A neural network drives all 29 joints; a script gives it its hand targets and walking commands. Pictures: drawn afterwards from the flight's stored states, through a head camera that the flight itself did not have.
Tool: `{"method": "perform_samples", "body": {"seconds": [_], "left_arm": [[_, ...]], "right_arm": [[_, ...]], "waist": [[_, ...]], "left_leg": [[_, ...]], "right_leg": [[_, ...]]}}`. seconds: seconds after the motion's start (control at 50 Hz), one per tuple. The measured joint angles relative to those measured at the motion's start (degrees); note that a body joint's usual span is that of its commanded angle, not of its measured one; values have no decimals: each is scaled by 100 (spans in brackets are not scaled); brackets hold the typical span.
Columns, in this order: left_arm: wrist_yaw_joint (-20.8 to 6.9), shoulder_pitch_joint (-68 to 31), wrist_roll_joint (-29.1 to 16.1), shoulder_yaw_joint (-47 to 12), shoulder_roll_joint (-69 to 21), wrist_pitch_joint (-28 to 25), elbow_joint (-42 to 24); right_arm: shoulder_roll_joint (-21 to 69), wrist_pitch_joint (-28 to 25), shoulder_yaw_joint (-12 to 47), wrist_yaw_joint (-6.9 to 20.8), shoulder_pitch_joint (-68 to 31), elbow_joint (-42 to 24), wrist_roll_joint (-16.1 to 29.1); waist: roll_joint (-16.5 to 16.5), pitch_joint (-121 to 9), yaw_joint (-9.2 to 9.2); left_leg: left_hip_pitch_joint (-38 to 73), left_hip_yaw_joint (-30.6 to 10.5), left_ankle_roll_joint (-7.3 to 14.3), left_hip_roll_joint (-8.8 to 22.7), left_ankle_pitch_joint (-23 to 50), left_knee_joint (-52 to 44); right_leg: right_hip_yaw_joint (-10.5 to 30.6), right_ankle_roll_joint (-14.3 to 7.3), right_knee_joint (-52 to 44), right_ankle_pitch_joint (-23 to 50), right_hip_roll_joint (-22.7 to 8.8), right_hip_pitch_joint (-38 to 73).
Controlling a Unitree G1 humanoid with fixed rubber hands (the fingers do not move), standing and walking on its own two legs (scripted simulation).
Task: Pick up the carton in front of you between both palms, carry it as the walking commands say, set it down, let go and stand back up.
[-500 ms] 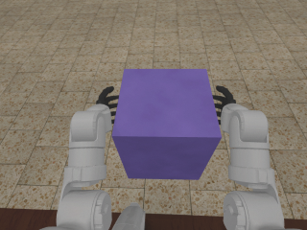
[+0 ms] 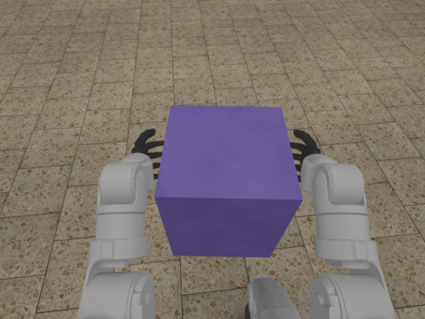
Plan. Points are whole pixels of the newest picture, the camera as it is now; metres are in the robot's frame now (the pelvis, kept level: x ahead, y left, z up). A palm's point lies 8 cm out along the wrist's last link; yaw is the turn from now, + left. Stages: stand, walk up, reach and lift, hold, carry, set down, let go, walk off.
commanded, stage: carry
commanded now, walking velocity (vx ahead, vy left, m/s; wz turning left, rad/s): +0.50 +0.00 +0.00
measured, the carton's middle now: (223, 186) +0.36 -0.02 +0.01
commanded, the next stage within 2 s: none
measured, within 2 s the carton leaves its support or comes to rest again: neither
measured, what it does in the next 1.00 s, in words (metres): walks ahead: right foot, then left foot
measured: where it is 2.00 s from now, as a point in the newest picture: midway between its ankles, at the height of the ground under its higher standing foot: (206, 241)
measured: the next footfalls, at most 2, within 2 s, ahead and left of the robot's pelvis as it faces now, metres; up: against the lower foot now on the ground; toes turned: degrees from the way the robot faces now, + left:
right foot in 0.18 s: +0.31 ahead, -0.09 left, -0.01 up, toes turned -3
left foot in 0.66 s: +0.53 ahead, +0.12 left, -0.01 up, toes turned -1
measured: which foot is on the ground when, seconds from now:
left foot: down 0.00-0.20, up 0.22-0.64, down 0.66-1.00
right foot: up 0.00-0.16, down 0.18-0.68, up 0.70-0.88, down 0.90-1.00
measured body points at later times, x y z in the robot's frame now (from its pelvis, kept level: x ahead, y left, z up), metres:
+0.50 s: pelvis +0.29 -0.03 +0.01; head +0.33 -0.04 +0.46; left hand +0.64 +0.15 +0.11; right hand +0.67 -0.15 +0.10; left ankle +0.37 +0.13 -0.69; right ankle +0.27 -0.09 -0.74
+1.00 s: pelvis +0.53 +0.02 +0.00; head +0.49 +0.01 +0.45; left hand +0.80 +0.16 +0.09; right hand +0.80 -0.14 +0.09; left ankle +0.49 +0.12 -0.74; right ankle +0.54 -0.09 -0.74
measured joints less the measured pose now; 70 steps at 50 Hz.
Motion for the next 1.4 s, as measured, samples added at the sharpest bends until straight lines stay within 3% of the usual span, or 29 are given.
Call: {"method": "perform_samples", "body": {"seconds": [0.1,0.16,0.18,0.22,0.26,0.3,0.36,0.48,0.6,0.64,0.66,0.72,0.76,0.84,0.92,1.0,1.14,1.4], "left_arm": [[9,20,-18,43,9,46,-390],[9,-96,-14,65,21,99,-296],[9,-166,10,58,4,107,-176],[8,-332,97,35,-45,39,106],[5,-380,132,4,-42,41,362],[4,-264,78,-15,-3,116,391],[13,-142,-42,-13,54,197,215],[21,19,-95,125,-45,169,-207],[-89,571,120,131,-361,173,-690],[-212,849,182,101,-487,201,-926],[-233,1016,225,74,-527,209,-1070],[-314,1440,200,50,-450,218,-1330],[-337,1720,185,12,-498,235,-1490],[-342,2236,239,-195,-719,171,-2009],[-332,2542,251,-474,-647,215,-2500],[-343,2646,294,-578,-632,331,-2424],[-387,2532,347,-459,-643,387,-1929],[-360,2569,311,-471,-637,373,-2082]], "right_arm": [[-4,7,48,-6,-121,-208,27],[-57,82,42,0,-239,-126,28],[-108,118,28,7,-265,-67,43],[-262,124,-4,51,-405,153,84],[-308,142,-20,82,-436,379,82],[-255,223,8,83,-400,457,25],[-167,343,47,77,-377,310,-76],[45,373,-10,66,-150,-250,-223],[327,411,-47,96,576,-934,-364],[416,417,-52,159,838,-1130,-422],[469,406,-35,184,963,-1210,-441],[743,236,83,209,1332,-1287,-601],[842,228,154,212,1667,-1481,-646],[700,311,372,333,2212,-2113,-468],[658,315,516,364,2469,-2522,-396],[640,482,524,375,2588,-2525,-428],[652,612,460,397,2458,-2094,-570],[651,580,509,405,2491,-2222,-581]], "waist": [[-22,-135,-34],[-12,-300,-24],[-18,-362,-5],[176,-339,155],[147,-273,303],[85,-204,400],[36,-62,486],[9,-85,532],[24,-440,419],[41,-545,398],[57,-601,411],[-206,-578,334],[-160,-486,335],[-60,-312,311],[-144,-374,263],[115,-803,268],[146,-1176,372],[68,-961,415]], "left_leg": [[675,-118,-111,-6,-530,-129],[1035,-125,-249,11,-999,144],[1031,-80,-317,22,-1152,545],[522,-205,-536,158,-1245,2029],[-176,-363,-614,118,-1292,3465],[-759,-386,-636,199,-1050,3926],[-1422,-380,-704,435,-742,3496],[-1924,-235,-892,753,-9,1672],[-1432,103,-919,647,937,12],[-995,333,-907,570,1513,-680],[-744,435,-790,571,1756,-902],[-600,609,-469,460,906,-564],[-403,611,-536,529,784,-659],[2,575,-531,586,673,-911],[258,562,-616,519,217,-550],[487,455,-753,666,-91,-361],[545,382,-899,749,-407,-110],[396,376,-824,737,-627,140]], "right_leg": [[-259,-139,-1595,960,199,348],[-576,-290,-2898,1577,428,1061],[-657,-373,-3206,1576,461,1391],[-750,-525,-2861,811,582,1462],[-738,-567,-2729,583,588,1589],[-701,-554,-2910,531,579,1858],[-660,-529,-3308,483,543,2294],[-555,-418,-4047,345,443,3105],[-494,-166,-4386,-153,328,3959],[-488,-62,-4052,-554,295,4116],[-486,0,-3679,-816,285,4096],[-286,210,-1782,-1263,136,3317],[-252,233,-1254,-1612,245,2825],[-433,240,-2376,-1093,204,2447],[-654,192,-3517,779,-10,2665],[-793,-15,-3314,145,100,2936],[-835,2,-3140,-192,138,3054],[-821,-9,-2709,-442,66,2831]]}}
